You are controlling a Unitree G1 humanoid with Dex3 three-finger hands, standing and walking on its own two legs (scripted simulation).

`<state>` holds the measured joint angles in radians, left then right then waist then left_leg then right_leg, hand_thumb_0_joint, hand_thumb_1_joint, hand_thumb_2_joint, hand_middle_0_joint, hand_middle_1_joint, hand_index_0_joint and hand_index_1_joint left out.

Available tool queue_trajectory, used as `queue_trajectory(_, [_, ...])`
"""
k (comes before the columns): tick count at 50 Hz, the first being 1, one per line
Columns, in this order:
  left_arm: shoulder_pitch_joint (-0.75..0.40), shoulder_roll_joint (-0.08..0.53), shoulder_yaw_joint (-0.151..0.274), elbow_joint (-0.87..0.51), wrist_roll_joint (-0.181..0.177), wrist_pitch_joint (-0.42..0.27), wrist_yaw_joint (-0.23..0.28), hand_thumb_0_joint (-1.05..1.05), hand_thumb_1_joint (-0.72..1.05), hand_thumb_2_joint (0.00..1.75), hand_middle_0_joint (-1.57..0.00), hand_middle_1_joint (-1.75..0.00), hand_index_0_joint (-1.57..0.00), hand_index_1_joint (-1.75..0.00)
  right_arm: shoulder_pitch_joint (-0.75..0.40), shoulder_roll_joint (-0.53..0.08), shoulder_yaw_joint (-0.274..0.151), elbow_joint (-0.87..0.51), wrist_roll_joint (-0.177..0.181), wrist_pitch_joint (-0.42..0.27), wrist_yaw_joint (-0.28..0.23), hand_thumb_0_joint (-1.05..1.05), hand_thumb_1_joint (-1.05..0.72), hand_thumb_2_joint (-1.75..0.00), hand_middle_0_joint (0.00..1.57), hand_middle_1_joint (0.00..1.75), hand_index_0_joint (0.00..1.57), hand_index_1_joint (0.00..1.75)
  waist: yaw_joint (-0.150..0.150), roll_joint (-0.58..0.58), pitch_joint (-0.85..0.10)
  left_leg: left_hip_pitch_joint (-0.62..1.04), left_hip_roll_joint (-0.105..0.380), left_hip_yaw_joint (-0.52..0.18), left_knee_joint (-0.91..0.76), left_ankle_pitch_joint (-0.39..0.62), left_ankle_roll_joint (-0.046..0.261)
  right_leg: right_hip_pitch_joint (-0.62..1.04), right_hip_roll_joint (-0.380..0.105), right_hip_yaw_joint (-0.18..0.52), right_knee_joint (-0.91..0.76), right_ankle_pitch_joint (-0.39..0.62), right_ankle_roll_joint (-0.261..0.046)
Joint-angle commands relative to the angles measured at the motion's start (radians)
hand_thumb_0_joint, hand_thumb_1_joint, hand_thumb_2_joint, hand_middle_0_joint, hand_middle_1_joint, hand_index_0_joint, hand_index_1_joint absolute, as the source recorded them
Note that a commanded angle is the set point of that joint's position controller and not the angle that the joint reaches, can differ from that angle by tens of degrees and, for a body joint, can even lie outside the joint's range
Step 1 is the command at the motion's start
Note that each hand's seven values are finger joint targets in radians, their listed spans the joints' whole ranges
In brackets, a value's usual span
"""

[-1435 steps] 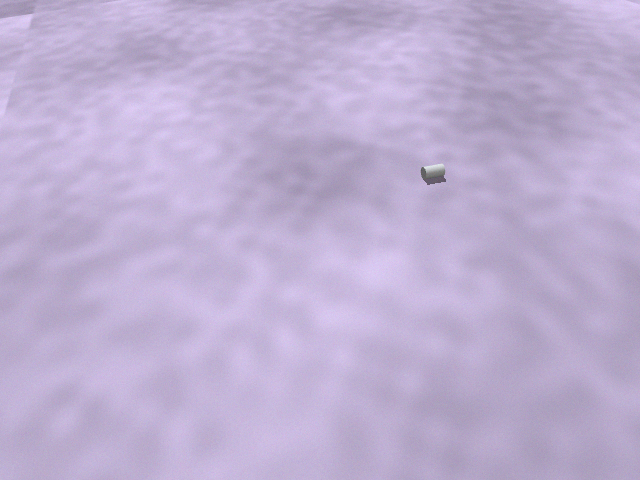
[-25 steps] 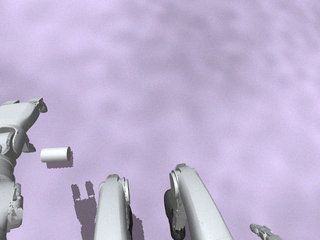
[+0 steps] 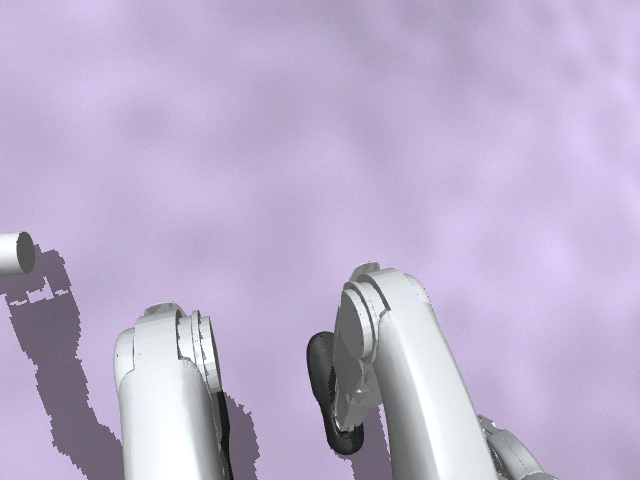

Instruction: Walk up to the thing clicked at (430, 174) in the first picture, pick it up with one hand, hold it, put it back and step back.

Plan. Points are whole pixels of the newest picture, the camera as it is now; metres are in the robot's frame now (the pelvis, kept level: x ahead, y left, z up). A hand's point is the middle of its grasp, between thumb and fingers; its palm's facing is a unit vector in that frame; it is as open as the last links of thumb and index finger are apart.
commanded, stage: approach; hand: left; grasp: from above
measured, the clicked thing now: out of the picture +0.42 +0.40 -0.31
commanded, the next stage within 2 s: rest palm in 0.08 s
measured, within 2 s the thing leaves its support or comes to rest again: neither
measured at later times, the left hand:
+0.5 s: hand out of the picture +0.39 +0.39 -0.22, palm faces -0.49 -0.14 -0.86, open 12.2 cm
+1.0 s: hand out of the picture +0.42 +0.39 -0.26, palm faces -0.45 -0.12 -0.89, open 13.6 cm
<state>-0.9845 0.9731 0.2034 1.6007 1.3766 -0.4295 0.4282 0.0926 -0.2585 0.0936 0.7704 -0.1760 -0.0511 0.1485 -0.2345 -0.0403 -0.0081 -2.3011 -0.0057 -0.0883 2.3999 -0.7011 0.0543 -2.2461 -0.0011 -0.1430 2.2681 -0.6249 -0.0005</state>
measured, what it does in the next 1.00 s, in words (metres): stands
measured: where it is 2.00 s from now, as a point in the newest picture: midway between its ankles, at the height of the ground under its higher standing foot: (277, 436)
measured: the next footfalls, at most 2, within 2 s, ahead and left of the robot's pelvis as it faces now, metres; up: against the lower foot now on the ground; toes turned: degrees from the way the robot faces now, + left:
none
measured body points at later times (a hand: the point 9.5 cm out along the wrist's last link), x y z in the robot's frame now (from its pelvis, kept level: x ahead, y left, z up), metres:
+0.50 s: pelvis +0.00 +0.00 -0.03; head +0.25 +0.12 +0.33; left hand +0.41 +0.40 -0.17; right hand +0.11 -0.28 -0.11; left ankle +0.07 +0.11 -0.30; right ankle +0.11 -0.11 -0.30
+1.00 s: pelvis +0.01 +0.00 -0.05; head +0.27 +0.12 +0.30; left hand +0.44 +0.39 -0.21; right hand +0.08 -0.27 -0.12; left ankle +0.07 +0.11 -0.30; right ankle +0.11 -0.11 -0.30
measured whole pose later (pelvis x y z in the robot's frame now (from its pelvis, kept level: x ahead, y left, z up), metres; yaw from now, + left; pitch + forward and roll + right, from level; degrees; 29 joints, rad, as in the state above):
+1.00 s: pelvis +0.01 +0.00 -0.05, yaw -4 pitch +29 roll -14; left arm -0.85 1.08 0.30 1.57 1.35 -0.35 0.51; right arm 0.08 -0.31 0.16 0.71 -0.24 -0.13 0.21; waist -0.28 -0.10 0.10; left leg -2.37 0.00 -0.16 2.60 -0.74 0.06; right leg -2.29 0.01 -0.21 2.40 -0.64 0.01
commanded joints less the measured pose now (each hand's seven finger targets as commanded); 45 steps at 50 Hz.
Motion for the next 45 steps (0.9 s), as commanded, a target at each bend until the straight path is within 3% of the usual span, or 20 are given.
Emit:
queue_trajectory(1, [-0.199,0.374,0.073,-0.074,0.006,-0.027,0.069,0.0,-0.14,0.65,-0.41,-0.68,-0.41,-0.67,0.196,-0.306,-0.067,-0.01,-0.018,0.004,-0.009,0.0,-0.9,-0.89,0.2,0.3,0.2,0.3,0.03,0.36,-0.673,0.539,-0.014,0.003,-0.236,0.2,-0.027,0.291,0.045,-0.027,-0.148,0.132,-0.036])
queue_trajectory(3, [-0.182,0.423,0.121,-0.137,0.011,-0.036,0.092,0.0,-0.14,0.65,-0.42,-0.65,-0.42,-0.65,0.191,-0.324,-0.069,-0.032,-0.029,0.004,-0.006,0.0,-0.9,-0.89,0.2,0.3,0.2,0.3,0.034,0.398,-0.697,0.595,-0.004,-0.015,-0.227,0.251,-0.033,0.28,0.047,-0.042,-0.118,0.165,-0.034])
queue_trajectory(4, [-0.175,0.434,0.122,-0.164,0.014,-0.037,0.099,0.0,-0.15,0.65,-0.41,-0.65,-0.41,-0.65,0.19,-0.324,-0.072,-0.028,-0.032,0.007,-0.005,0.0,-0.9,-0.89,0.2,0.3,0.2,0.3,0.039,0.431,-0.701,0.609,0.001,-0.016,-0.228,0.261,-0.037,0.277,0.048,-0.044,-0.107,0.171,-0.034])
queue_trajectory(9, [-0.071,0.448,0.192,-0.308,-0.03,-0.004,0.114,0.0,-0.15,0.69,-0.47,-0.58,-0.44,-0.62,0.173,-0.33,-0.106,-0.04,-0.032,0.013,0.003,0.0,-0.9,-0.9,0.2,0.3,0.2,0.3,0.083,0.523,-0.758,0.698,0.013,-0.044,-0.234,0.328,-0.053,0.225,0.042,-0.055,-0.064,0.195,-0.032])
queue_trajectory(12, [-0.079,0.383,0.152,-0.37,-0.064,0.014,0.08,0.0,-0.18,0.67,-0.43,-0.59,-0.4,-0.62,0.174,-0.327,-0.126,-0.03,-0.017,0.017,0.006,0.0,-0.9,-0.9,0.2,0.3,0.2,0.3,0.072,0.529,-0.726,0.675,0.015,-0.053,-0.237,0.32,-0.058,0.18,0.037,-0.053,-0.06,0.188,-0.033])
queue_trajectory(14, [-0.089,0.334,0.109,-0.332,-0.065,0.01,0.047,0.0,-0.23,0.72,-0.42,-0.58,-0.37,-0.63,0.187,-0.326,-0.12,-0.032,-0.013,0.018,0.006,0.0,-0.9,-0.9,0.2,0.3,0.2,0.3,0.035,0.448,-0.666,0.607,0.011,-0.05,-0.203,0.308,-0.047,0.19,0.038,-0.054,-0.077,0.2,-0.031])
queue_trajectory(15, [-0.089,0.355,0.11,-0.321,-0.05,0.002,0.035,0.0,-0.23,0.72,-0.41,-0.59,-0.37,-0.64,0.185,-0.332,-0.117,-0.044,-0.008,0.02,0.005,0.0,-0.9,-0.9,0.2,0.3,0.2,0.3,0.032,0.425,-0.651,0.574,0.007,-0.042,-0.191,0.311,-0.04,0.211,0.043,-0.052,-0.084,0.211,-0.032])
queue_trajectory(17, [-0.076,0.284,0.055,-0.259,-0.049,-0.02,0.013,0.0,-0.22,0.72,-0.42,-0.59,-0.37,-0.63,0.177,-0.328,-0.102,-0.037,-0.015,0.022,0.008,0.0,-0.9,-0.9,0.2,0.3,0.2,0.3,0.006,0.371,-0.592,0.517,0.001,-0.034,-0.169,0.296,-0.033,0.234,0.044,-0.055,-0.094,0.212,-0.027])
queue_trajectory(18, [-0.071,0.301,0.074,-0.236,-0.051,-0.032,0.009,0.0,-0.21,0.72,-0.43,-0.58,-0.38,-0.63,0.182,-0.341,-0.098,-0.033,-0.015,0.023,0.009,0.0,-0.9,-0.9,0.2,0.3,0.2,0.3,0.004,0.345,-0.563,0.515,0.002,-0.047,-0.166,0.293,-0.035,0.223,0.042,-0.062,-0.09,0.205,-0.028])
queue_trajectory(21, [-0.069,0.319,0.071,-0.166,-0.035,-0.078,0.01,0.0,-0.16,0.68,-0.42,-0.6,-0.39,-0.62,0.165,-0.325,-0.055,-0.034,-0.022,0.028,0.015,0.0,-0.89,-0.9,0.2,0.3,0.2,0.3,-0.007,0.301,-0.524,0.468,-0.002,-0.042,-0.148,0.233,-0.029,0.242,0.05,-0.07,-0.097,0.165,-0.03])
queue_trajectory(23, [-0.087,0.315,0.06,-0.138,-0.028,-0.105,0.034,0.0,-0.15,0.67,-0.4,-0.63,-0.39,-0.64,0.139,-0.326,-0.041,-0.042,-0.027,0.023,0.017,0.0,-0.89,-0.9,0.2,0.3,0.2,0.3,-0.015,0.303,-0.519,0.477,0.0,-0.045,-0.148,0.212,-0.03,0.245,0.053,-0.074,-0.087,0.157,-0.022])
queue_trajectory(27, [-0.124,0.395,0.087,-0.083,0.035,-0.122,0.126,0.0,-0.17,0.69,-0.36,-0.67,-0.35,-0.67,0.096,-0.341,-0.018,-0.064,-0.04,0.012,0.01,0.0,-0.89,-0.9,0.2,0.3,0.2,0.3,-0.014,0.328,-0.528,0.479,0.01,-0.042,-0.148,0.164,-0.034,0.231,0.067,-0.082,-0.068,0.127,-0.022])
queue_trajectory(28, [-0.135,0.397,0.077,-0.068,0.05,-0.117,0.151,0.0,-0.19,0.7,-0.34,-0.69,-0.34,-0.69,0.099,-0.355,-0.025,-0.058,-0.048,0.009,0.009,0.0,-0.89,-0.9,0.2,0.3,0.2,0.3,-0.024,0.339,-0.52,0.48,0.01,-0.036,-0.144,0.15,-0.036,0.218,0.069,-0.081,-0.063,0.117,-0.022])
queue_trajectory(33, [-0.146,0.426,0.065,-0.063,0.085,-0.044,0.249,0.0,-0.27,0.75,-0.31,-0.7,-0.3,-0.72,0.076,-0.357,-0.023,-0.048,-0.074,-0.028,0.007,0.0,-0.9,-0.9,0.2,0.3,0.2,0.3,-0.013,0.409,-0.511,0.484,0.017,-0.037,-0.152,0.109,-0.044,0.17,0.075,-0.077,-0.048,0.072,-0.028])
queue_trajectory(35, [-0.146,0.428,0.073,-0.069,0.075,-0.003,0.275,0.0,-0.29,0.76,-0.31,-0.7,-0.29,-0.73,0.08,-0.356,-0.022,-0.038,-0.079,-0.042,0.009,0.0,-0.9,-0.9,0.2,0.3,0.2,0.3,-0.004,0.409,-0.534,0.458,0.015,-0.031,-0.141,0.127,-0.04,0.182,0.078,-0.074,-0.043,0.091,-0.032])
queue_trajectory(38, [-0.158,0.427,0.078,-0.086,0.047,0.049,0.27,0.0,-0.35,0.81,-0.28,-0.71,-0.24,-0.75,0.112,-0.361,-0.026,-0.031,-0.078,-0.067,0.021,0.0,-0.9,-0.9,0.2,0.3,0.2,0.3,-0.016,0.433,-0.552,0.462,0.015,-0.038,-0.126,0.188,-0.038,0.191,0.073,-0.076,-0.028,0.153,-0.027])
queue_trajectory(41, [-0.107,0.446,0.118,-0.1,0.01,0.081,0.229,0.0,-0.41,0.86,-0.24,-0.75,-0.2,-0.8,0.11,-0.369,-0.032,-0.066,-0.065,-0.085,0.03,0.0,-0.9,-0.9,0.2,0.3,0.2,0.3,0.003,0.459,-0.569,0.493,0.012,-0.052,-0.131,0.245,-0.041,0.203,0.058,-0.085,-0.003,0.202,-0.021])
queue_trajectory(43, [-0.053,0.407,0.104,-0.089,-0.014,0.095,0.186,0.0,-0.43,0.87,-0.21,-0.8,-0.17,-0.83,0.125,-0.372,-0.039,-0.064,-0.063,-0.088,0.037,0.0,-0.9,-0.9,0.2,0.3,0.2,0.3,0.004,0.473,-0.578,0.534,0.014,-0.067,-0.141,0.299,-0.049,0.208,0.051,-0.093,0.009,0.23,-0.015])
queue_trajectory(44, [-0.074,0.427,0.108,-0.114,-0.028,0.092,0.164,0.0,-0.44,0.87,-0.2,-0.81,-0.17,-0.84,0.126,-0.375,-0.041,-0.069,-0.06,-0.092,0.041,0.0,-0.9,-0.9,0.2,0.3,0.2,0.3,-0.001,0.486,-0.582,0.523,0.014,-0.066,-0.132,0.295,-0.049,0.215,0.051,-0.09,0.007,0.231,-0.018])
queue_trajectory(45, [-0.039,0.451,0.144,-0.109,-0.037,0.093,0.145,0.0,-0.46,0.89,-0.2,-0.81,-0.16,-0.85,0.154,-0.374,-0.038,-0.065,-0.06,-0.087,0.042,0.0,-0.9,-0.9,0.2,0.3,0.2,0.3,0.0,0.462,-0.591,0.521,0.013,-0.067,-0.132,0.313,-0.047,0.244,0.051,-0.091,-0.004,0.244,-0.018])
